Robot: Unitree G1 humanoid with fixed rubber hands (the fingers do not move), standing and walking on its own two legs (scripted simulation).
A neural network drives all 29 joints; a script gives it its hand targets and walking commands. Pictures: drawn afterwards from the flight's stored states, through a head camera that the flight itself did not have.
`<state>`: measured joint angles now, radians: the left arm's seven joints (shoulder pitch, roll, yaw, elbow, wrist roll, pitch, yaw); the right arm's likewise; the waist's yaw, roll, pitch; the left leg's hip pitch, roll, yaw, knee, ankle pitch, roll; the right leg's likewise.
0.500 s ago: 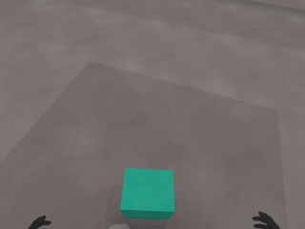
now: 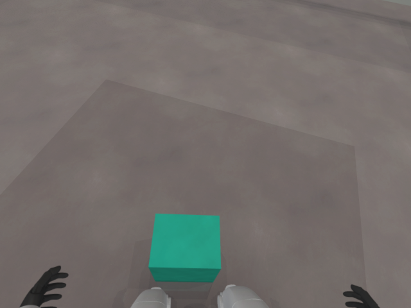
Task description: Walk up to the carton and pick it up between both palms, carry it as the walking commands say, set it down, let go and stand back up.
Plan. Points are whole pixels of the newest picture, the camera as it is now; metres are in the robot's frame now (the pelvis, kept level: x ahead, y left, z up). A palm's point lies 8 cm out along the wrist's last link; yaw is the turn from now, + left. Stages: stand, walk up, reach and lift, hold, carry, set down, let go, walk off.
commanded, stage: walk up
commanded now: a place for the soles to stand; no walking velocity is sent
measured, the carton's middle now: (185, 250) +0.38 +0.04 -0.60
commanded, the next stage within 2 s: none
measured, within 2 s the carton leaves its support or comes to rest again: neither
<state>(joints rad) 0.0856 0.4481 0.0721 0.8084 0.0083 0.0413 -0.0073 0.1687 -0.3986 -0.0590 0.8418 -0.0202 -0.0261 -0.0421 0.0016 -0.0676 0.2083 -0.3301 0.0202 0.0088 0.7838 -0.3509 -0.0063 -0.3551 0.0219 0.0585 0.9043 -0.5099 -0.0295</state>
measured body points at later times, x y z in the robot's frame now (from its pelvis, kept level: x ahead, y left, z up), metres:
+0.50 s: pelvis -0.05 -0.01 +0.01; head -0.06 +0.00 +0.46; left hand +0.06 +0.31 -0.09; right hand +0.04 -0.33 -0.09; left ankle +0.02 +0.11 -0.70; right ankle +0.02 -0.13 -0.70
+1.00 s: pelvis -0.05 +0.00 +0.03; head -0.06 +0.00 +0.48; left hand +0.02 +0.31 -0.09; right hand +0.07 -0.30 -0.08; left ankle +0.02 +0.11 -0.70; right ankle +0.00 -0.13 -0.70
